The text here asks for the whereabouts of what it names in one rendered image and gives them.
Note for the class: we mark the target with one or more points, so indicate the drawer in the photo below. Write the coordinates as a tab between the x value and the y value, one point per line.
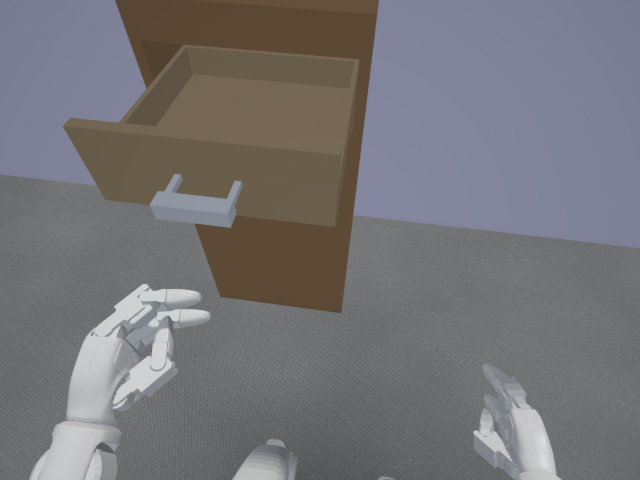
278	122

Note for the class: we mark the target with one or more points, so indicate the robot left hand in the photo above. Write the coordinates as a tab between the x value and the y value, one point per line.
97	392

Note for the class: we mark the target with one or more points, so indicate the left robot forearm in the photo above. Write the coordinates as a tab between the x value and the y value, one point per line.
80	451

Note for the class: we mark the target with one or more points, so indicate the cabinet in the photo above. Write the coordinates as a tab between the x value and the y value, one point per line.
263	260

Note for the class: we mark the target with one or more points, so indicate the robot right hand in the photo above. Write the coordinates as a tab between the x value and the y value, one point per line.
521	427

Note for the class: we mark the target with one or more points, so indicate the robot left shin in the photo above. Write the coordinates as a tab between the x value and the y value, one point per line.
275	442

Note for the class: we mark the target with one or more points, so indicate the robot left thigh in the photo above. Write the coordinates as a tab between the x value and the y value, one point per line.
268	462

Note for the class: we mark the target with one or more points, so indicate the handle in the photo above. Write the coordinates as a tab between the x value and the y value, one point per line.
169	205

